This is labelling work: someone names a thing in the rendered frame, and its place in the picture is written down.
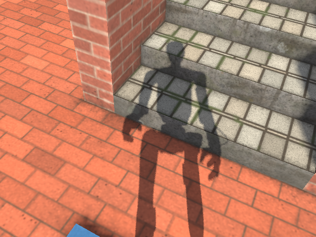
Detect stairs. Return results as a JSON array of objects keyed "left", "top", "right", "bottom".
[{"left": 113, "top": 0, "right": 316, "bottom": 190}]

